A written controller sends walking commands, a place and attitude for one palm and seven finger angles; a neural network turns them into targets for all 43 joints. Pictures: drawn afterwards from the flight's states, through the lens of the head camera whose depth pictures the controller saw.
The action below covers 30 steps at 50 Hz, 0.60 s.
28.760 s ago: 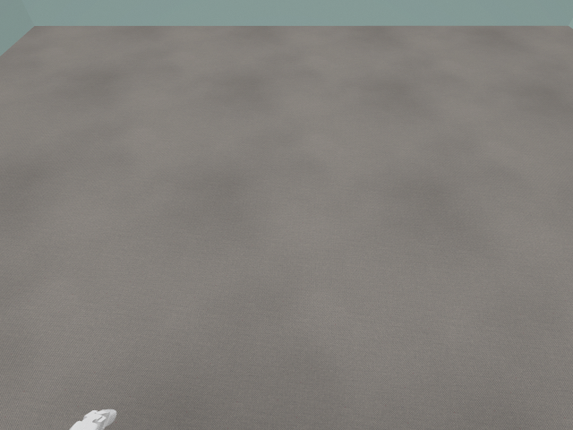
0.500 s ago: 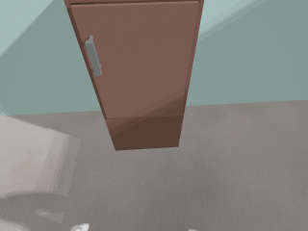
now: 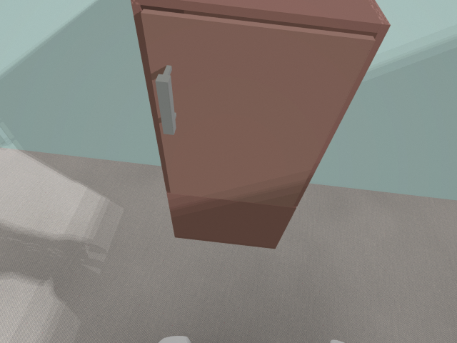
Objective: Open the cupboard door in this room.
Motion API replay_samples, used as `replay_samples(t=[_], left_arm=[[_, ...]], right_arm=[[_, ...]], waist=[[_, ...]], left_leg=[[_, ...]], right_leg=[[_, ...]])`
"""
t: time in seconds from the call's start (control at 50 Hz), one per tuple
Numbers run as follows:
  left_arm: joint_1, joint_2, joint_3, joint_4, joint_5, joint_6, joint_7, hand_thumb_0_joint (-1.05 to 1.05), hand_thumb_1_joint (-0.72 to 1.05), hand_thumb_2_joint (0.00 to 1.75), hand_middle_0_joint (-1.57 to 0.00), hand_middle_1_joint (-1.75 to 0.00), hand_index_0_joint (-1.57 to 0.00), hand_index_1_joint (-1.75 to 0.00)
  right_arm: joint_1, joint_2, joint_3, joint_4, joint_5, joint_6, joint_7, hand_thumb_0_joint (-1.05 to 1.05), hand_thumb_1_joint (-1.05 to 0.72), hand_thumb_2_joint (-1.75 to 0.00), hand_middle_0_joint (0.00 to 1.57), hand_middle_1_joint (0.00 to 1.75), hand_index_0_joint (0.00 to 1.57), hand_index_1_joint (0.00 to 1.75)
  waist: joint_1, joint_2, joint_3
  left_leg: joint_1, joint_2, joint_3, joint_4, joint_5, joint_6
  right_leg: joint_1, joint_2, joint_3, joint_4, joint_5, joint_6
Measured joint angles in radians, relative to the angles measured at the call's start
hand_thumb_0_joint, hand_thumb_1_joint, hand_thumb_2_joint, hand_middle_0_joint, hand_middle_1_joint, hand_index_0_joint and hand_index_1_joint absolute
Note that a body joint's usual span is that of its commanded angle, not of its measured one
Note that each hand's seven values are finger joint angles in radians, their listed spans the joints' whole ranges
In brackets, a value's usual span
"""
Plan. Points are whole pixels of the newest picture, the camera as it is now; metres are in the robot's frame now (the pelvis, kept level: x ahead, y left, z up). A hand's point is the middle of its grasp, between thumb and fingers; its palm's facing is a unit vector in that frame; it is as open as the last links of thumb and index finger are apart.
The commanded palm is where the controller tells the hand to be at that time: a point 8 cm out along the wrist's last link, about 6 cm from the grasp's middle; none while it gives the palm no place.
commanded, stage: come to a stop and stand still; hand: left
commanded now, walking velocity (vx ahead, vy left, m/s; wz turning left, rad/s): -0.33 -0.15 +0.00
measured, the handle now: (169, 100) +0.57 +0.21 +0.07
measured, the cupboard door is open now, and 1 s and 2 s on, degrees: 0 0 0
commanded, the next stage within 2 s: look again from close up in 0.76 s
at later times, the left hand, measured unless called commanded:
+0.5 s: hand out of the picture +0.04 +0.13 -0.15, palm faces +0.00 -0.97 -0.26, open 7.4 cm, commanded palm none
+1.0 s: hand out of the picture -0.03 +0.12 -0.16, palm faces +0.01 -0.98 -0.21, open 7.4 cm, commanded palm none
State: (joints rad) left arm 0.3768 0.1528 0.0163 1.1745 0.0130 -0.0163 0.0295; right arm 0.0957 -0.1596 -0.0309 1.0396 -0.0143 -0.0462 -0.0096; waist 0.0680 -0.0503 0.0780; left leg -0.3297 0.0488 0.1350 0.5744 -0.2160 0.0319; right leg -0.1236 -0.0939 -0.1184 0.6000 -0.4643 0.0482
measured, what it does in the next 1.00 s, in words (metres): steps on the spot: right foot, then left foot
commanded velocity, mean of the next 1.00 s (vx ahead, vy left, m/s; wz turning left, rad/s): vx -0.03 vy -0.02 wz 0.00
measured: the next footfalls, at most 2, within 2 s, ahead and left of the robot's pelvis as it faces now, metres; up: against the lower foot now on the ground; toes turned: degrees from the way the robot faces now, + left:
right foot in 0.38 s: +0.04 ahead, -0.15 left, +0.00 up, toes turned -2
left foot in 0.64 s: +0.03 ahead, +0.08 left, +0.00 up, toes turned +4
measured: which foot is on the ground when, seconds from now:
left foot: down 0.00-0.40, up 0.42-0.62, down 0.64-1.00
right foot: up 0.00-0.36, down 0.38-1.00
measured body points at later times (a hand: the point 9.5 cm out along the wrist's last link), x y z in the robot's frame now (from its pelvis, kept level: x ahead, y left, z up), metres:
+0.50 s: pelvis -0.02 -0.06 +0.01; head +0.00 -0.08 +0.45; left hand +0.04 +0.18 -0.13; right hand +0.02 -0.31 -0.16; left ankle +0.01 +0.08 -0.70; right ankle -0.01 -0.17 -0.73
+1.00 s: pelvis -0.03 -0.05 +0.01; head -0.02 -0.07 +0.46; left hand -0.03 +0.17 -0.14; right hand -0.03 -0.27 -0.16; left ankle -0.05 +0.06 -0.73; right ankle -0.01 -0.17 -0.73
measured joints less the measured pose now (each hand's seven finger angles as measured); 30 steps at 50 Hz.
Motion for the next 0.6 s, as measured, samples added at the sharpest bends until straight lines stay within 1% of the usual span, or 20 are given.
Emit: replay_samples(t=[0.04,0.08,0.16,0.22,0.26,0.3,0.34,0.38,0.4,0.42,0.44,0.46,0.5,0.54,0.56,0.6], left_arm=[[-0.021,0.001,-0.004,0.0,-0.003,0.019,0.006,0.01,0.91,0.89,-0.2,-0.3,-0.2,-0.3],[-0.051,0.002,-0.001,-0.015,-0.001,0.032,0.005,0.01,0.91,0.89,-0.2,-0.3,-0.2,-0.3],[-0.115,0.022,0.022,-0.082,0.004,0.05,-0.003,0.01,0.91,0.89,-0.2,-0.3,-0.2,-0.3],[-0.154,0.045,0.042,-0.13,0.006,0.058,-0.005,0.01,0.91,0.9,-0.2,-0.3,-0.2,-0.3],[-0.176,0.056,0.05,-0.155,0.008,0.061,-0.006,0.01,0.91,0.9,-0.2,-0.3,-0.2,-0.3],[-0.192,0.062,0.051,-0.174,0.009,0.058,-0.009,0.01,0.91,0.9,-0.2,-0.3,-0.19,-0.29],[-0.197,0.063,0.047,-0.186,0.009,0.047,-0.011,0.0,0.91,0.9,-0.2,-0.3,-0.19,-0.29],[-0.185,0.069,0.039,-0.195,0.013,0.031,-0.012,0.0,0.91,0.9,-0.2,-0.3,-0.19,-0.29],[-0.186,0.061,0.036,-0.188,0.016,0.026,-0.01,0.0,0.91,0.9,-0.2,-0.3,-0.19,-0.29],[-0.185,0.05,0.028,-0.182,0.017,0.027,-0.011,0.0,0.91,0.9,-0.2,-0.3,-0.19,-0.29],[-0.181,0.041,0.021,-0.179,0.017,0.029,-0.013,0.0,0.91,0.9,-0.2,-0.3,-0.19,-0.29],[-0.175,0.033,0.016,-0.175,0.018,0.03,-0.014,0.0,0.91,0.9,-0.2,-0.3,-0.19,-0.29],[-0.168,0.019,0.01,-0.166,0.016,0.032,-0.016,0.0,0.91,0.9,-0.2,-0.3,-0.19,-0.3],[-0.166,0.008,0.005,-0.156,0.014,0.032,-0.016,0.01,0.91,0.9,-0.2,-0.3,-0.2,-0.3],[-0.166,0.006,0.007,-0.151,0.013,0.03,-0.012,0.01,0.92,0.89,-0.2,-0.3,-0.2,-0.3],[-0.168,0.007,0.008,-0.142,0.009,0.025,-0.01,0.01,0.93,0.89,-0.2,-0.3,-0.2,-0.3]], right_arm=[[-0.023,0.017,0.009,0.0,0.004,0.006,-0.015,0.0,-0.91,-0.9,0.2,0.3,0.2,0.3],[-0.041,0.03,0.009,-0.005,0.004,0.018,-0.025,0.0,-0.91,-0.9,0.2,0.3,0.2,0.3],[-0.053,0.046,0.0,-0.012,0.001,0.039,-0.029,0.0,-0.9,-0.9,0.2,0.3,0.2,0.3],[-0.044,0.038,-0.022,-0.025,0.002,0.043,-0.03,-0.02,-0.92,-0.9,0.2,0.3,0.21,0.3],[-0.031,0.023,-0.03,-0.025,-0.005,0.05,-0.025,-0.02,-0.92,-0.9,0.2,0.3,0.21,0.3],[-0.014,0.005,-0.038,-0.021,-0.011,0.058,-0.019,-0.02,-0.92,-0.9,0.2,0.3,0.21,0.3],[0.005,-0.011,-0.044,-0.013,-0.012,0.066,-0.013,-0.01,-0.91,-0.9,0.2,0.3,0.21,0.3],[0.033,-0.022,-0.049,-0.009,-0.008,0.073,-0.008,-0.01,-0.91,-0.9,0.2,0.3,0.2,0.3],[0.04,-0.031,-0.051,-0.005,-0.004,0.079,-0.006,-0.01,-0.91,-0.9,0.2,0.3,0.2,0.3],[0.05,-0.041,-0.053,-0.003,-0.001,0.088,-0.005,-0.01,-0.91,-0.9,0.2,0.3,0.2,0.3],[0.062,-0.047,-0.053,-0.001,-0.001,0.098,-0.004,0.0,-0.91,-0.9,0.2,0.3,0.2,0.3],[0.074,-0.05,-0.051,0.002,-0.001,0.104,-0.003,0.0,-0.91,-0.9,0.2,0.3,0.2,0.3],[0.097,-0.051,-0.047,0.011,-0.002,0.104,-0.001,0.0,-0.91,-0.9,0.2,0.3,0.2,0.3],[0.122,-0.048,-0.041,0.02,-0.001,0.096,-0.002,0.0,-0.91,-0.9,0.2,0.3,0.2,0.3],[0.135,-0.044,-0.037,0.025,0.0,0.092,-0.003,0.0,-0.91,-0.9,0.2,0.3,0.2,0.3],[0.158,-0.035,-0.029,0.039,0.0,0.084,-0.008,0.0,-0.91,-0.9,0.2,0.3,0.2,0.3]], waist=[[0.002,-0.008,0.009],[-0.007,0.002,0.023],[-0.02,0.018,0.043],[-0.032,0.02,0.042],[-0.04,0.028,0.036],[-0.048,0.039,0.026],[-0.055,0.051,0.012],[-0.058,0.047,-0.011],[-0.061,0.063,-0.011],[-0.067,0.079,-0.012],[-0.069,0.087,-0.017],[-0.07,0.087,-0.022],[-0.072,0.083,-0.031],[-0.077,0.078,-0.036],[-0.078,0.076,-0.038],[-0.078,0.073,-0.041]], left_leg=[[0.022,-0.003,0.011,-0.018,-0.018,0.01],[0.037,-0.001,0.01,-0.048,-0.002,0.01],[0.042,0.011,0.008,-0.087,0.03,0.008],[0.032,0.019,0.008,-0.092,0.042,-0.002],[0.023,0.024,0.003,-0.086,0.045,-0.01],[0.013,0.03,-0.004,-0.075,0.046,-0.021],[0.0,0.035,-0.009,-0.053,0.041,-0.034],[-0.026,0.033,-0.009,-0.007,0.023,-0.05],[-0.039,0.037,-0.023,0.028,-0.022,-0.055],[-0.047,0.032,-0.049,0.06,-0.101,-0.053],[-0.056,0.021,-0.073,0.099,-0.163,-0.048],[-0.061,0.009,-0.088,0.139,-0.195,-0.043],[-0.061,-0.007,-0.102,0.209,-0.205,-0.037],[-0.041,-0.013,-0.104,0.231,-0.202,-0.039],[-0.021,-0.013,-0.103,0.214,-0.2,-0.041],[0.037,-0.012,-0.101,0.12,-0.175,-0.044]], right_leg=[[-0.059,0.012,0.042,0.125,-0.077,0.001],[-0.123,0.024,0.06,0.226,-0.091,-0.001],[-0.261,0.042,0.09,0.396,-0.052,0.003],[-0.323,0.043,0.107,0.448,-0.009,0.005],[-0.324,0.038,0.105,0.409,0.007,0.002],[-0.29,0.03,0.094,0.31,0.019,-0.004],[-0.233,0.026,0.08,0.176,0.053,-0.01],[-0.158,0.019,0.076,0.005,0.132,-0.018],[-0.159,0.028,0.072,0.006,0.145,-0.027],[-0.16,0.036,0.065,0.016,0.147,-0.036],[-0.159,0.04,0.061,0.014,0.151,-0.044],[-0.155,0.042,0.062,0.002,0.158,-0.051],[-0.143,0.048,0.063,-0.036,0.181,-0.06],[-0.135,0.055,0.059,-0.069,0.201,-0.067],[-0.134,0.061,0.055,-0.08,0.208,-0.069],[-0.136,0.073,0.046,-0.092,0.216,-0.073]])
